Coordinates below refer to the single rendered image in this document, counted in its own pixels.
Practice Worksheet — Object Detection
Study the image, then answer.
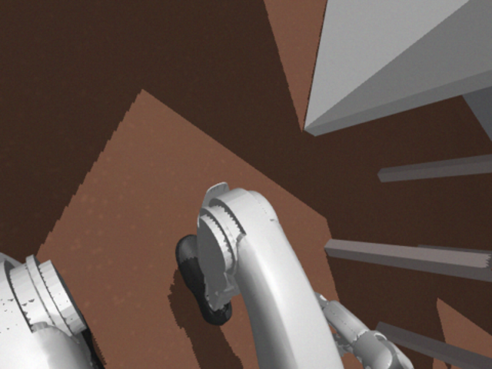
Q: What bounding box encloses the right robot foot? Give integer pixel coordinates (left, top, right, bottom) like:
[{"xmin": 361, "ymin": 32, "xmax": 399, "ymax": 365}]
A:
[{"xmin": 175, "ymin": 234, "xmax": 232, "ymax": 325}]

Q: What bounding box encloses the right robot arm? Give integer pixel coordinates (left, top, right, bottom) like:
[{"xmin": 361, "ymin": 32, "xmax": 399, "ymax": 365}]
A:
[{"xmin": 353, "ymin": 331, "xmax": 414, "ymax": 369}]

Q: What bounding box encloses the left robot foot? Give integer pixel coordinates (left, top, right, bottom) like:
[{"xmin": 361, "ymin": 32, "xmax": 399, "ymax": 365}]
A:
[{"xmin": 80, "ymin": 312, "xmax": 105, "ymax": 369}]

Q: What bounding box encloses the right robot hand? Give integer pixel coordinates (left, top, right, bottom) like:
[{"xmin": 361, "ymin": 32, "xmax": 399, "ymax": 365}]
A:
[{"xmin": 314, "ymin": 291, "xmax": 370, "ymax": 357}]

